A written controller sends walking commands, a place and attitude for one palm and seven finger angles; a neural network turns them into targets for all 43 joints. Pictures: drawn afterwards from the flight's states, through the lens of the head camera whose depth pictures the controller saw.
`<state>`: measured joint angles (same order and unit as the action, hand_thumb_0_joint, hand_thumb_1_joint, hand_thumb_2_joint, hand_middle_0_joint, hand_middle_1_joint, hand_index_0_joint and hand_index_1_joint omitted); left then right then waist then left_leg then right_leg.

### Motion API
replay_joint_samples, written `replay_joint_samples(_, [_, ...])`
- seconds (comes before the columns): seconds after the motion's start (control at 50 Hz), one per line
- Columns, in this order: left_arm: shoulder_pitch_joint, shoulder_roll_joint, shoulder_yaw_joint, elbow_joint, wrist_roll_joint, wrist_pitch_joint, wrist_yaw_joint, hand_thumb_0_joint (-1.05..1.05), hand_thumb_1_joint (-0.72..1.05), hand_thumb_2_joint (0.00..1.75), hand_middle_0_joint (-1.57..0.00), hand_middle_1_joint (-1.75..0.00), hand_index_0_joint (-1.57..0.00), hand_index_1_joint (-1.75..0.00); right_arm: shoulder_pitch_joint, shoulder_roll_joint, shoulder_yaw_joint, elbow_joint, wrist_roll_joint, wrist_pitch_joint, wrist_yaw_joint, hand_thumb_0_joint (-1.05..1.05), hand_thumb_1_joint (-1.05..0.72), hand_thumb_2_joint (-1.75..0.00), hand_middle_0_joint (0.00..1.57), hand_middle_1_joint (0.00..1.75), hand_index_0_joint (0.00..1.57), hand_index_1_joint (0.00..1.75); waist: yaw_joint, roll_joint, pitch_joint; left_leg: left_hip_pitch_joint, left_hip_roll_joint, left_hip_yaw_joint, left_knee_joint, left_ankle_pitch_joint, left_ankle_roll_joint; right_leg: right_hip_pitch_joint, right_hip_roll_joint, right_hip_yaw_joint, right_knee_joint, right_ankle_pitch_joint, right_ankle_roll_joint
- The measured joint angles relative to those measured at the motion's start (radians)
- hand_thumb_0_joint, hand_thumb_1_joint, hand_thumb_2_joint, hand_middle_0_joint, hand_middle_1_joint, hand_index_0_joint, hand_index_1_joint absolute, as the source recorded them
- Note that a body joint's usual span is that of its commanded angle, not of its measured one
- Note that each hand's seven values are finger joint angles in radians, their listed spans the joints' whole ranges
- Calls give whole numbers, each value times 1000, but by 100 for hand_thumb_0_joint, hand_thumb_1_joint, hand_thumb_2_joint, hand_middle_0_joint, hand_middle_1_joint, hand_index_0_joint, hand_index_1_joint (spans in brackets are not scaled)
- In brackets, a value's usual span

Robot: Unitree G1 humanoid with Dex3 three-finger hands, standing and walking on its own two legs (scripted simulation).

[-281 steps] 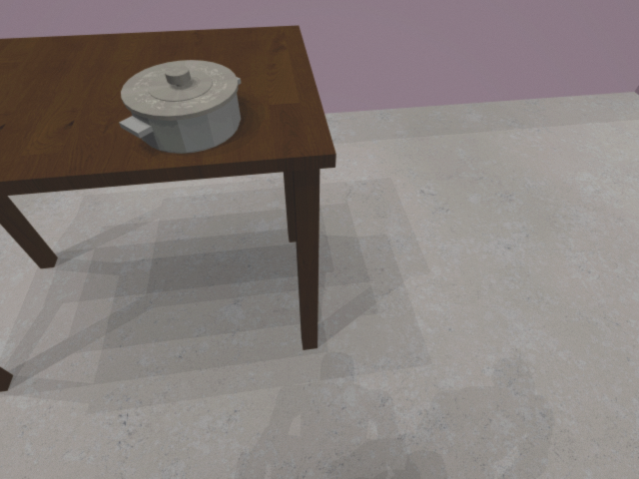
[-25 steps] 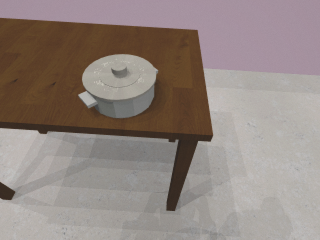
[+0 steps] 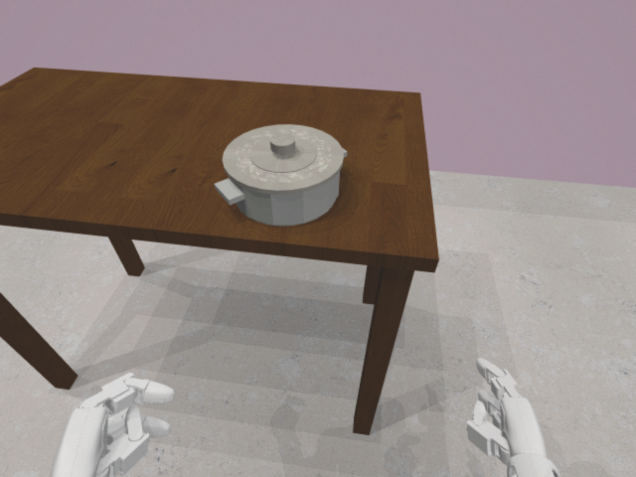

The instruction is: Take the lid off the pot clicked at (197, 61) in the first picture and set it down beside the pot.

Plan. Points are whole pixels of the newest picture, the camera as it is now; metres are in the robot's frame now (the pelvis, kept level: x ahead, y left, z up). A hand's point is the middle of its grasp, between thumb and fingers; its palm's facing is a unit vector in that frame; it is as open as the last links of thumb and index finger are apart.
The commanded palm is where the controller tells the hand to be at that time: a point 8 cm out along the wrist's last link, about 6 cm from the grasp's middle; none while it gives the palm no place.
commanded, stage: lift the closed hand beside the body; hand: left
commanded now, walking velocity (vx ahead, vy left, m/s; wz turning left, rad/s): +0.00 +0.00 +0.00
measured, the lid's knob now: (282, 143) +0.56 +0.13 +0.15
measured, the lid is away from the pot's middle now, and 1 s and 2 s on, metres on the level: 0.00 0.00 0.00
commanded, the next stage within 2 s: raise the hand higher, near the body in 0.16 s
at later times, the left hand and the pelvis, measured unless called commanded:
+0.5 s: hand (85, 393) +0.15 +0.25 +0.12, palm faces +0.29 -0.87 -0.40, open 3.1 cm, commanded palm +0.10 +0.28 +0.15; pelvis +0.00 +0.02 +0.00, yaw -2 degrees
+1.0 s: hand (74, 320) +0.19 +0.25 +0.19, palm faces +0.39 -0.83 -0.39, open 3.1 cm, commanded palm +0.13 +0.28 +0.21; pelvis +0.01 +0.02 +0.00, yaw -2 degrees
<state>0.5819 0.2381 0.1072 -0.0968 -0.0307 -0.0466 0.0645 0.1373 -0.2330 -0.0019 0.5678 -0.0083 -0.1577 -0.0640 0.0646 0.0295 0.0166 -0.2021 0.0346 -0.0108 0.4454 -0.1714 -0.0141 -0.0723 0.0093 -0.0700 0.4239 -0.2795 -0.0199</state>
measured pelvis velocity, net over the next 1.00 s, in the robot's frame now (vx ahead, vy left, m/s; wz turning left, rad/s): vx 0.01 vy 0.02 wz -0.03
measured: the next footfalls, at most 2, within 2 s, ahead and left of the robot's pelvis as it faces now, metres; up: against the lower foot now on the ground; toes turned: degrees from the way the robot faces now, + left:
none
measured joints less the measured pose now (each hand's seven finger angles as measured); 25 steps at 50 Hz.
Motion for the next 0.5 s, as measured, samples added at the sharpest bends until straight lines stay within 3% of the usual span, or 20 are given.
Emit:
replay_joint_samples(0.1, [30, 16, 4, -119, -3, -12, -1, 2, 90, 90, -106, -123, -105, -123, 26, 5, 17, 6, -12, -19, -10, 1, -90, -90, 20, 30, 20, 30, 12, 4, 18, 28, 3, 1, -18, 16, -1, 33, 4, 2, -33, 25, 1])
replay_joint_samples(0.2, [56, 44, 58, -189, -8, -41, 0, 2, 90, 90, -120, -139, -119, -138, 53, 35, 31, 40, -14, -11, -12, 1, -90, -90, 20, 30, 20, 30, 7, 8, 25, 56, 4, 13, -33, 20, 2, 61, 4, 13, -57, 38, 6])
replay_joint_samples(0.36, [101, 77, 113, -317, 1, -59, 4, 2, 90, 90, -128, -148, -128, -148, 86, 41, 38, 78, -21, -28, -5, 2, -90, -90, 20, 30, 20, 30, 5, 22, 39, 78, -3, 33, -38, 15, 14, 81, -6, 32, -71, 45, 20])
replay_joint_samples(0.5, [84, 68, 103, -360, 9, -59, 5, 2, 90, 90, -130, -150, -130, -149, 74, 28, 34, 82, -22, -47, -5, 2, -90, -90, 20, 30, 20, 30, 13, 19, 49, 81, -13, 43, -42, 14, 24, 82, -17, 41, -75, 47, 30])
